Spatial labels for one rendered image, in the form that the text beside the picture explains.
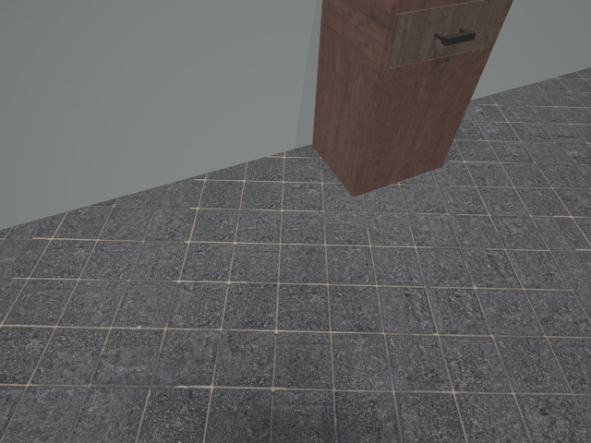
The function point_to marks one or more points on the handle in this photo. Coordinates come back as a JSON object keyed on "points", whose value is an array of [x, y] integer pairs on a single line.
{"points": [[463, 36]]}

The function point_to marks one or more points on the drawer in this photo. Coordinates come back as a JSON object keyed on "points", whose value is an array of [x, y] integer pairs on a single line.
{"points": [[412, 39]]}

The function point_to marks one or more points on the cabinet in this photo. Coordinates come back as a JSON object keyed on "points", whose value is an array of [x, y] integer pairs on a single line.
{"points": [[373, 126]]}

